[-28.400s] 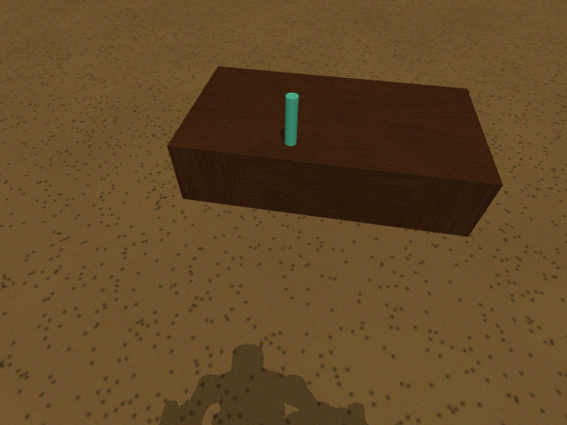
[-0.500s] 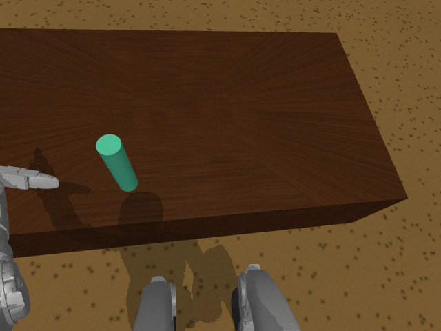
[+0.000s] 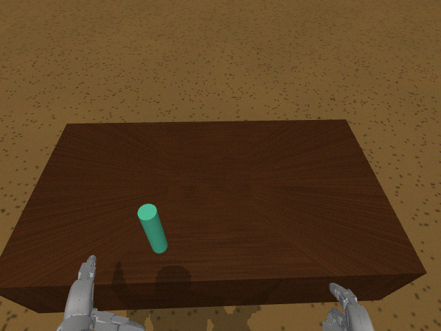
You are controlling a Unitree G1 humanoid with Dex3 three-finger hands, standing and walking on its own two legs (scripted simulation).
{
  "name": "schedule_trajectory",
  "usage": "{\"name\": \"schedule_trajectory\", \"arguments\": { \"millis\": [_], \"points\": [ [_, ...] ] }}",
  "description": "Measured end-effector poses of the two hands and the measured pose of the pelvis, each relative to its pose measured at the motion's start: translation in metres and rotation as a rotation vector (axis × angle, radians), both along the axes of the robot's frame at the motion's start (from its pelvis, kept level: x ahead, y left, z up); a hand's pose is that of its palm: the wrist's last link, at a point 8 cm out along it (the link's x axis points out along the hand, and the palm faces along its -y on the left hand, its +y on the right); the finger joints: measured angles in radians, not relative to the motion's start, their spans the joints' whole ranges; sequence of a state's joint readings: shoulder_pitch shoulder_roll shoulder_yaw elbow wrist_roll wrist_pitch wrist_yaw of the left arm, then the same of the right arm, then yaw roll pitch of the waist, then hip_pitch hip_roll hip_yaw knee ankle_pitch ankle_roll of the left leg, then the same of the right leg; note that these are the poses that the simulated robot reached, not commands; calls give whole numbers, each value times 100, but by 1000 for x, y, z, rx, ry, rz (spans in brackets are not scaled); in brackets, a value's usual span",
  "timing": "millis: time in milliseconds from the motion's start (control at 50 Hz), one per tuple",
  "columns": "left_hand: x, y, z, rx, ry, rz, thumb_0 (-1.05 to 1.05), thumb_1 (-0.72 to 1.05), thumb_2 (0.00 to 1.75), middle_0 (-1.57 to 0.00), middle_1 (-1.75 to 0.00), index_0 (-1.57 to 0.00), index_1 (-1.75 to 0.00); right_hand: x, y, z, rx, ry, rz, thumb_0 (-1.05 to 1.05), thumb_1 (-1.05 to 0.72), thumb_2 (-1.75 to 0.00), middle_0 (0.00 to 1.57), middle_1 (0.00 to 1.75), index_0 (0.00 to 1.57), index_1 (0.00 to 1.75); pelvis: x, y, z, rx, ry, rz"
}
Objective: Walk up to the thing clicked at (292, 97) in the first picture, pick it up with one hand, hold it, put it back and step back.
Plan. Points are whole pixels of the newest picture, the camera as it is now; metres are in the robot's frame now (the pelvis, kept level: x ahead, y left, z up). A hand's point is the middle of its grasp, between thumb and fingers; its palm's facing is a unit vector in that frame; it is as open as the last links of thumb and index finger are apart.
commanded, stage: home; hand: left
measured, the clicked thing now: (154, 230) +0.47 +0.20 -0.29
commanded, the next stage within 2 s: none
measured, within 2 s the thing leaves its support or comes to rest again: neither
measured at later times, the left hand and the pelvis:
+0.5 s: hand out of the picture +0.16 +0.17 -0.06, palm faces +0.12 -0.95 -0.27, open 17.4 cm; pelvis +0.00 -0.01 +0.00, yaw +1 degrees
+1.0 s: hand out of the picture +0.06 +0.24 -0.10, palm faces +0.02 -0.92 -0.39, open 17.4 cm; pelvis +0.00 -0.01 +0.04, yaw +2 degrees
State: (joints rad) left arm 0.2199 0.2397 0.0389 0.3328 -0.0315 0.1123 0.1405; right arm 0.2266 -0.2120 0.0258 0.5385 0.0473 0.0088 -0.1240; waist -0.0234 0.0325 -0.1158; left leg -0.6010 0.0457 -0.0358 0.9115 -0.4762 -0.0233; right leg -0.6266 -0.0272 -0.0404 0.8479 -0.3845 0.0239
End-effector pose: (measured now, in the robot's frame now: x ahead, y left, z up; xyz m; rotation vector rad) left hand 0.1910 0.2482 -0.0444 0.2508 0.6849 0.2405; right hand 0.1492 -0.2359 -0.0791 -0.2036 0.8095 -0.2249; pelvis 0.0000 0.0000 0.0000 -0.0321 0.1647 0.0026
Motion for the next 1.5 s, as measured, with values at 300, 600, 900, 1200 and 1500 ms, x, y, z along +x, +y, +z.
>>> {"name": "schedule_trajectory", "arguments": {
  "millis": [300,600,900,1200,1500],
  "points": [
    [-53,-23,9,-33,42,35,-1,-53,6,-5,-6,-6,-6,27,2,16,-24,-108,74,1,-90,-90,21,30,21,30,0,-14,2,11,-51,26],
    [-52,-25,-4,0,84,-70,-1,-54,6,-5,-6,-6,-5,-19,-18,-5,-59,52,90,1,-90,-90,21,30,21,30,-6,-13,4,23,-91,13],
    [-120,31,-19,62,380,12,-1,-53,6,-5,-6,-6,-6,-74,-51,-9,-37,316,58,1,-90,-90,21,30,21,30,-2,-10,31,36,-193,26],
    [-158,34,-23,25,521,82,0,-52,6,-5,-6,-6,-6,-89,-48,-6,-23,414,70,1,-91,-90,21,30,21,30,-6,-10,45,33,-227,43],
    [-171,37,-22,17,585,114,0,-52,7,-5,-6,-6,-6,-87,-55,-4,-39,444,83,0,-91,-90,21,30,21,30,-7,-13,49,36,-231,49]
  ]
}}
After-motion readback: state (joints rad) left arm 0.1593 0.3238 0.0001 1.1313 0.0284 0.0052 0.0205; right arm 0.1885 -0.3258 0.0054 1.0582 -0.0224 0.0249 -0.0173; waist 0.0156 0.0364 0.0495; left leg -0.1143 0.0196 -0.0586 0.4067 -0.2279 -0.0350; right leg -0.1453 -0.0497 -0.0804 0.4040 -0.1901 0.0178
